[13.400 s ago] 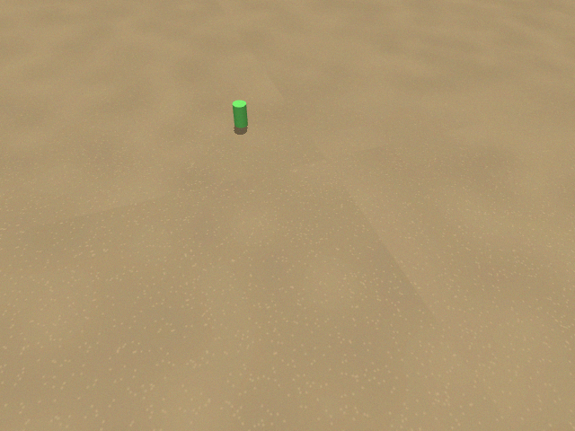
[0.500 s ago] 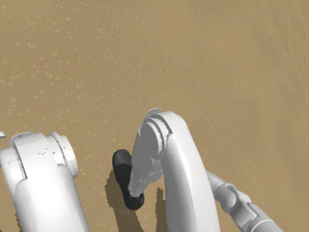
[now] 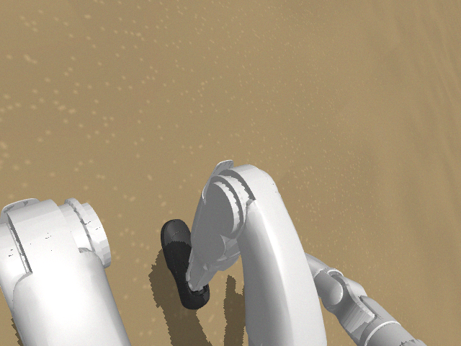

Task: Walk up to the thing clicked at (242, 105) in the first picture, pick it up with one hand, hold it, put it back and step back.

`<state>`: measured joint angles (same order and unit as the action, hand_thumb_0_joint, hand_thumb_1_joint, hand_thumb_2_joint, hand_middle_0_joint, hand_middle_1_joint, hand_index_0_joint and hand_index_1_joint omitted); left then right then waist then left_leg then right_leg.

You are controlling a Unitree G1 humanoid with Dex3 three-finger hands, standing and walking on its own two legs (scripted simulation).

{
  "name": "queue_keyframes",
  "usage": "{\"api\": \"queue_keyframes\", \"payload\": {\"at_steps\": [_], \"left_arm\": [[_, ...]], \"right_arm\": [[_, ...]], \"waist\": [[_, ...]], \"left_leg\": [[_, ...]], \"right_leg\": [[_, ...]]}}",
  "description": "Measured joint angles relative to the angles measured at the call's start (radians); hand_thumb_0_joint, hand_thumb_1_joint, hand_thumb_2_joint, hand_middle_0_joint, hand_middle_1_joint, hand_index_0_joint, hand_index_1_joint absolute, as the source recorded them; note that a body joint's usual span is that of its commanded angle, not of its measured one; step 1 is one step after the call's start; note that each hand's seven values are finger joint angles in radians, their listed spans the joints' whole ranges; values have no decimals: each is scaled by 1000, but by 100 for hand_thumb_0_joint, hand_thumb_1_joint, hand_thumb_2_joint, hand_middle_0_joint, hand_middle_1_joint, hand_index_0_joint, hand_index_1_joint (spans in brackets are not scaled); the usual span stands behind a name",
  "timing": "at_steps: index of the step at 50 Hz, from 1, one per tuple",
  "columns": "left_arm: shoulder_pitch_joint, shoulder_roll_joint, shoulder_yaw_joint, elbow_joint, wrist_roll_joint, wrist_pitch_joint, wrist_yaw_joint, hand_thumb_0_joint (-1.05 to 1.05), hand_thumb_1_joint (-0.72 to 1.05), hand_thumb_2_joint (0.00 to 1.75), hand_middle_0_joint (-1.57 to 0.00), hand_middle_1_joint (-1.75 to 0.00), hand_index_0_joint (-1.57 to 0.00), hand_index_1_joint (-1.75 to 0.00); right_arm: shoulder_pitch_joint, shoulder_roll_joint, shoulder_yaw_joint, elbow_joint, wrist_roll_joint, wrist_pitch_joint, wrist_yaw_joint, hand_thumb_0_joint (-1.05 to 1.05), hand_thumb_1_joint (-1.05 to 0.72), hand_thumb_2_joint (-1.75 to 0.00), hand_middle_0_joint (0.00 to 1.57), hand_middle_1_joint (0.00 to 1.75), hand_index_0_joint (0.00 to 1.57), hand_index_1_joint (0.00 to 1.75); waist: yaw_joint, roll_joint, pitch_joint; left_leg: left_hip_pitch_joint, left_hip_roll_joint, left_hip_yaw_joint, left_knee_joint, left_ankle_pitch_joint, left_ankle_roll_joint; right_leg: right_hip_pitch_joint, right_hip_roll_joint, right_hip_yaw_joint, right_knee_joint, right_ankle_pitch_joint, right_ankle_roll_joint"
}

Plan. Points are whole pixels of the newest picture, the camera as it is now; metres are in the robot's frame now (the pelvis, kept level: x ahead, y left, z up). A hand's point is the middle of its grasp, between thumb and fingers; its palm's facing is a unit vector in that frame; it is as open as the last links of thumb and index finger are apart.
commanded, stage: close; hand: left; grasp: from the side
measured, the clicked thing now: out of the picture +0.44 +0.29 -0.21
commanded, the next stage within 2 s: settle in 0.26 s
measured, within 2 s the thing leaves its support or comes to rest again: leaves its support in 0.68 s
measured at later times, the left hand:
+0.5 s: hand out of the picture +0.43 +0.28 -0.19, palm faces +0.37 -0.93 +0.00, open 10.8 cm
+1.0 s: hand out of the picture +0.42 +0.30 -0.11, palm faces +0.35 -0.94 -0.02, open 11.0 cm
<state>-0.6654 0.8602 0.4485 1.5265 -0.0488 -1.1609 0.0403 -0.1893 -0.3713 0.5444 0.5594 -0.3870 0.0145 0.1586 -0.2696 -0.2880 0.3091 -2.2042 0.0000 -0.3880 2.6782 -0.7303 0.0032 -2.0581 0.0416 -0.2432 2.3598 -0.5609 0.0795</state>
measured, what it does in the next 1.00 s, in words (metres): stands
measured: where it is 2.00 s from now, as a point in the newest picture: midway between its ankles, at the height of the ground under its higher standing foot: (135, 315)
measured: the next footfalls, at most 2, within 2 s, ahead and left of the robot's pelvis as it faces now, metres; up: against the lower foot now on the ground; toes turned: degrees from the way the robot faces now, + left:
none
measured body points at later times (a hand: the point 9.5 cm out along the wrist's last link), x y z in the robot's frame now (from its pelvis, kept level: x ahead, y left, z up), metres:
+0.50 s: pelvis +0.00 +0.00 +0.00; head +0.23 +0.21 +0.32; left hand +0.40 +0.33 -0.18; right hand +0.17 -0.24 -0.02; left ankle +0.08 +0.12 -0.25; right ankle +0.16 -0.13 -0.25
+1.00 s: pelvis +0.00 -0.01 +0.02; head +0.20 +0.18 +0.37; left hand +0.39 +0.35 -0.11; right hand +0.19 -0.24 -0.03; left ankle +0.08 +0.12 -0.25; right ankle +0.16 -0.13 -0.25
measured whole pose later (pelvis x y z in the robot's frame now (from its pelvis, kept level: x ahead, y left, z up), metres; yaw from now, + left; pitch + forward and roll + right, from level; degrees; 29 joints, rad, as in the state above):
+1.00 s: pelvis +0.00 -0.01 +0.02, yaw +2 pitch +18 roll -17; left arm -0.60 0.70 0.40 1.14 -0.07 -0.92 -0.01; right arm -0.08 -0.35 0.38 0.59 -0.29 0.05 0.16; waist -0.22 -0.19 0.17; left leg -2.23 0.00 -0.32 2.59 -0.71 0.00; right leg -2.09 0.01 -0.20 2.33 -0.58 0.06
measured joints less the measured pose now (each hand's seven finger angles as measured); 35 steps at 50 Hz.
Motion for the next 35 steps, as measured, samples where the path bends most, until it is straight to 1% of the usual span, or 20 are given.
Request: {"api": "queue_keyframes", "payload": {"at_steps": [3,7,13,17,26,29,35], "left_arm": [[-4,2,-7,3,-1,0,2,-1,6,47,-41,-48,-46,-48],[-13,7,-5,11,-6,0,7,-1,0,51,-47,-58,-52,-58],[-24,18,-7,17,-4,1,9,-2,-10,58,-56,-73,-61,-73],[-27,21,-7,13,0,2,9,-2,-18,66,-58,-79,-63,-80],[-22,11,-5,-8,-7,13,3,-2,-31,83,-59,-91,-64,-93],[-17,0,-5,-30,-4,26,-3,-2,-35,87,-59,-93,-64,-95],[9,-40,15,-122,3,60,-9,-3,-40,94,-59,-96,-64,-98]], "right_arm": [[2,-1,2,2,1,2,1,0,-88,-89,21,30,21,30],[2,-1,5,3,1,4,2,0,-88,-89,21,30,21,30],[-2,-2,8,4,-2,10,0,0,-88,-89,21,30,21,30],[-3,-3,9,1,-1,13,0,0,-89,-89,21,30,21,30],[-6,-1,8,1,1,15,-1,0,-90,-90,21,30,21,30],[-2,0,2,1,5,16,-1,0,-91,-90,21,30,21,30],[17,8,-22,4,12,20,2,0,-92,-91,21,30,21,30]], "waist": [[0,2,1],[-3,-1,1],[-7,-4,1],[-7,-6,6],[-8,-5,9],[-5,-4,8],[7,3,-3]], "left_leg": [[2,-1,0,-2,-2,0],[3,-1,-2,-5,-4,0],[1,-1,-6,-6,-4,-1],[3,0,-9,-7,-7,-3],[6,0,-11,-9,-8,-6],[5,1,-9,-10,-7,-6],[5,0,-2,-18,-6,-8]], "right_leg": [[3,-1,-1,-2,-3,0],[5,-1,-2,-6,-4,3],[4,0,-5,-10,-4,4],[6,0,-8,-12,-4,-1],[6,0,-9,-13,-4,3],[4,0,-7,-13,-3,1],[2,-4,-3,-13,-5,-1]]}}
